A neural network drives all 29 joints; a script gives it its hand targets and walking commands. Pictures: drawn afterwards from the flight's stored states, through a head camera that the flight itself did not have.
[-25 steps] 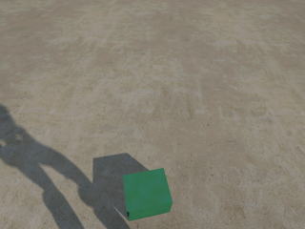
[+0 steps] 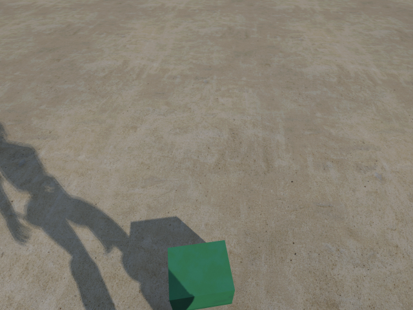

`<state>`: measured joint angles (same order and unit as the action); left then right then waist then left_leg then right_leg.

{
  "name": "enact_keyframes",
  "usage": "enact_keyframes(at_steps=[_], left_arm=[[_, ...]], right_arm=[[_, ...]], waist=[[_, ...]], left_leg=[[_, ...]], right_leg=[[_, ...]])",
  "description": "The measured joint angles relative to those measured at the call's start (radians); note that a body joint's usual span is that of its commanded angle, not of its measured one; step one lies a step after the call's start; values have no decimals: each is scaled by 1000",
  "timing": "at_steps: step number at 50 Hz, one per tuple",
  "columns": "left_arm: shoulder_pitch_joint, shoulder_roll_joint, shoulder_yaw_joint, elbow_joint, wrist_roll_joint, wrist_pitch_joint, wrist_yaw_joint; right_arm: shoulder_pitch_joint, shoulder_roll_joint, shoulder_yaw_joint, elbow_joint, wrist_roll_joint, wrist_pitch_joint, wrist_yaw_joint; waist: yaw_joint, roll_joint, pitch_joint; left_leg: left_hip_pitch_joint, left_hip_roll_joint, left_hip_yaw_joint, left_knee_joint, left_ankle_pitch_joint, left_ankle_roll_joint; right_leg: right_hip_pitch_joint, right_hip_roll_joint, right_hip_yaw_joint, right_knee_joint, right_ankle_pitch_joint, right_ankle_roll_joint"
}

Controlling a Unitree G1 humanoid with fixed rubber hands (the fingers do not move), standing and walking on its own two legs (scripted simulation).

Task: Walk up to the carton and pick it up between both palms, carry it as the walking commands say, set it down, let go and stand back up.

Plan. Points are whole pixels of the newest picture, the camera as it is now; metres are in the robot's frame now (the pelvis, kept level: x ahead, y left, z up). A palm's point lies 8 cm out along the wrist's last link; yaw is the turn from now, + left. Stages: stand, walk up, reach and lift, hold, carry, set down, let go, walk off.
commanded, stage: walk up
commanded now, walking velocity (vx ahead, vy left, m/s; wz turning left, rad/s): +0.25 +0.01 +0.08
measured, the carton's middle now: (199, 275) +0.45 +0.03 -0.67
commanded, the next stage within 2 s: none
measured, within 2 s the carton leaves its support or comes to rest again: neither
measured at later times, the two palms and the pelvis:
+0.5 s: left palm out of the picture +0.04 +0.18 -0.14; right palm out of the picture +0.16 -0.21 -0.13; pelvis +0.08 -0.01 +0.01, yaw +1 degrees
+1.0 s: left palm out of the picture +0.05 +0.18 -0.13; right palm out of the picture +0.08 -0.23 -0.14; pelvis +0.10 -0.03 +0.01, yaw +0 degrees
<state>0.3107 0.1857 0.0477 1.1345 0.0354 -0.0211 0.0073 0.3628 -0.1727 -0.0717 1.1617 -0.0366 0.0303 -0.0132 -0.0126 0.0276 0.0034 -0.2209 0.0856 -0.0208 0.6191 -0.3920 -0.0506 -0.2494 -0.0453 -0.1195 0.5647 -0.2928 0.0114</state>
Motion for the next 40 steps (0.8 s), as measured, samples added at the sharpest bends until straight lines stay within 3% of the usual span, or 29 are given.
enact_keyframes(at_steps=[2, 5, 9, 12, 15, 19, 40], left_arm=[[9, -14, -6, 5, 6, -13, 8], [31, -42, -20, 16, -2, -20, 20], [37, -84, -34, 49, -13, -23, 29], [34, -110, -36, 70, -14, -11, 27], [12, -109, -43, 80, -19, 7, 27], [-8, -110, -49, 83, -26, 5, 31], [-24, -57, -39, 81, -21, 2, 44]], right_arm=[[-16, -13, 1, -5, -2, 5, 0], [-58, -26, 4, -29, 2, -11, 7], [-139, -24, 19, -82, 19, -24, -9], [-184, -8, 24, -110, 25, -30, -20], [-214, 33, 31, -104, 31, -33, -25], [-237, 72, 44, -80, 35, -30, -29], [-112, 46, 25, -5, 35, -22, -32]], waist=[[13, 16, -4], [38, 20, 3], [51, 15, 30], [49, 15, 43], [62, -31, 55], [75, -52, 41], [37, -36, 21]], left_leg=[[-79, -5, 3, 178, -57, 27], [-147, -19, 36, 276, 18, 38], [-143, -35, 60, 115, 59, 27], [-84, -32, 89, -86, 200, 41], [-48, -52, 105, -109, 183, 68], [-1, -57, 120, -171, 185, 56], [62, -52, 134, -219, 162, 40]], right_leg=[[15, 9, -22, -7, -3, -26], [76, 15, -31, -99, 35, -31], [112, 23, -30, -142, 21, -29], [113, 34, -40, -101, -19, -26], [131, 13, -29, -82, -47, -17], [171, 13, -15, -147, -28, -19], [233, 21, -1, -206, -43, -29]])
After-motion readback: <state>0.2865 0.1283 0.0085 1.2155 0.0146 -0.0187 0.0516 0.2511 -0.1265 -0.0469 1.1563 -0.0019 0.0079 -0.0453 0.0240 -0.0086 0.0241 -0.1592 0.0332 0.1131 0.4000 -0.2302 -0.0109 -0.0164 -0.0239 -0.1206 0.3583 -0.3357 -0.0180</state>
